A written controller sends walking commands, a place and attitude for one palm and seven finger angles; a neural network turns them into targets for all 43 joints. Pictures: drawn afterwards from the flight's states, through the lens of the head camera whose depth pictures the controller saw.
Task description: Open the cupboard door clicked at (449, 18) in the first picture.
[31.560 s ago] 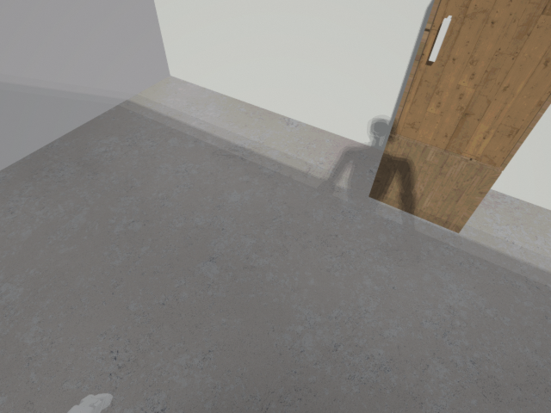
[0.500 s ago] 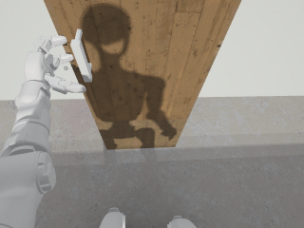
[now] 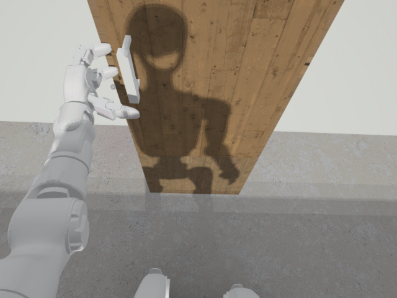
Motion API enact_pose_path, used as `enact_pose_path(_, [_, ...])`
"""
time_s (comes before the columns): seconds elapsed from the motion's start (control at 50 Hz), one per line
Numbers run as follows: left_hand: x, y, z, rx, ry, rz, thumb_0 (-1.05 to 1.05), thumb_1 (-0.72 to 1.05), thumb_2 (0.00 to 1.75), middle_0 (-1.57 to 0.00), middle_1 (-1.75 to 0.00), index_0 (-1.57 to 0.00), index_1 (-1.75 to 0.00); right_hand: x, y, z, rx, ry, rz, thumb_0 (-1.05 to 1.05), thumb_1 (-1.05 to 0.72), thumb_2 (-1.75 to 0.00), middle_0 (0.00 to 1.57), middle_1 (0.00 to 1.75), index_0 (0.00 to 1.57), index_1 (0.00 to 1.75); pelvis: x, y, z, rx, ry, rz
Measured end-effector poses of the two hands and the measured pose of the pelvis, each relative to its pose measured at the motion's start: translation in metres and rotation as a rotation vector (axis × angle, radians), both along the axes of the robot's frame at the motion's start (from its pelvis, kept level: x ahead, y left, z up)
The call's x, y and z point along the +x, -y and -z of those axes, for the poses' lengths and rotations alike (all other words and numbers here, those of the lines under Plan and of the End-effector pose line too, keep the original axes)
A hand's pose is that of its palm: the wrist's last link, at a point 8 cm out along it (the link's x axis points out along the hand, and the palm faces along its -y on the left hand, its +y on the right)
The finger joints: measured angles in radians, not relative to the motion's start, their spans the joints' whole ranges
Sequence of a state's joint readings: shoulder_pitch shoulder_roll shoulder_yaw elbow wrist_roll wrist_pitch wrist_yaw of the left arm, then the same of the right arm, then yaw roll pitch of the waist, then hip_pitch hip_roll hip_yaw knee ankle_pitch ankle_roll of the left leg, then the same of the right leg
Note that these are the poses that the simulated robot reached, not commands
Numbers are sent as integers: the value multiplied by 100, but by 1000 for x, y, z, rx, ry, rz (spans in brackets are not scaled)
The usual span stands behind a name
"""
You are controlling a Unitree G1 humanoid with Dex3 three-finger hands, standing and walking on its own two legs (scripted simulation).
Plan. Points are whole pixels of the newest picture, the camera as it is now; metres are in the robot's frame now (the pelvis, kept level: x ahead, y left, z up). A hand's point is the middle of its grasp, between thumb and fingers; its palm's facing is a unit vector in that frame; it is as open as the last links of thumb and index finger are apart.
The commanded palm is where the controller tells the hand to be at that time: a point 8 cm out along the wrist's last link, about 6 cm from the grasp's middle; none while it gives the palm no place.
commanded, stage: slide the fingers in behind the handle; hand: left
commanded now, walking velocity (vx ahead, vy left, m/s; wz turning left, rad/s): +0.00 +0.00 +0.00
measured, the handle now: (131, 71) +0.54 +0.14 +0.11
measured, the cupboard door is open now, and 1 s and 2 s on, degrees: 0 0 0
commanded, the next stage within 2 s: move the hooked fingers beside the handle in 0.46 s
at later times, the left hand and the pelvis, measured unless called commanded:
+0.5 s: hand (118, 88) +0.49 +0.16 +0.11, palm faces +0.10 -1.00 -0.01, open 15.3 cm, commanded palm +0.48 +0.15 +0.11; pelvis -0.01 +0.00 +0.00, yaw +1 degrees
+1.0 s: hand (114, 87) +0.49 +0.17 +0.11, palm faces +0.05 -1.00 -0.02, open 15.1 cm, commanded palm +0.48 +0.18 +0.11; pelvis -0.01 +0.00 +0.00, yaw +0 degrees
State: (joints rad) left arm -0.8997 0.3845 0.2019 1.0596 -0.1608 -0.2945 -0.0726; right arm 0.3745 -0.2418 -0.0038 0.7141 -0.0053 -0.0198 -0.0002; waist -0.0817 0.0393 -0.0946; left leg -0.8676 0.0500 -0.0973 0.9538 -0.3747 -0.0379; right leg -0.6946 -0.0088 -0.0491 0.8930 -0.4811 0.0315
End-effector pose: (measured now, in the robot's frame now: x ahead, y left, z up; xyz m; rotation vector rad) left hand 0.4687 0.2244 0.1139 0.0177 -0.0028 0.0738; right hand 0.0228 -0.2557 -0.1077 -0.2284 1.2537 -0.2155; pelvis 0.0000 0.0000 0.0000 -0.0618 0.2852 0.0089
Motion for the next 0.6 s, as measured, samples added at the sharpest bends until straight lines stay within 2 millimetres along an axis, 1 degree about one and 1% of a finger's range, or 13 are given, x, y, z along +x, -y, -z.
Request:
enact_pose_path(0.24, [-3, 4, 0, 10, 6, -13, -1, -50, 30, -11, -115, -7, -114, 13, -6, 1, 10, 27, -31, 0, -91, -90, 21, 30, 20, 30, -1, -3, 0, -1, 3, -12])
enact_pose_path(0.34, [-4, 9, 1, 2, 11, -11, -1, -50, 30, -16, -116, -2, -114, 14, -7, 3, 15, 28, -42, 0, -91, -90, 21, 30, 20, 30, -2, -3, 1, 0, 6, -16])
enact_pose_path(0.46, [-4, 11, 2, -3, 13, -19, -1, -50, 30, -24, -118, 0, -116, 13, -6, 4, 9, 30, -49, 0, -91, -90, 21, 30, 20, 30, -5, -2, 2, 1, 3, -19])
enact_pose_path(0.6, [-6, 12, 1, 2, 10, -26, -1, -50, 30, -28, -119, 0, -114, 5, -3, 4, 4, 25, -41, 0, -91, -90, 21, 30, 20, 30, -8, 0, 3, 1, 2, -18])
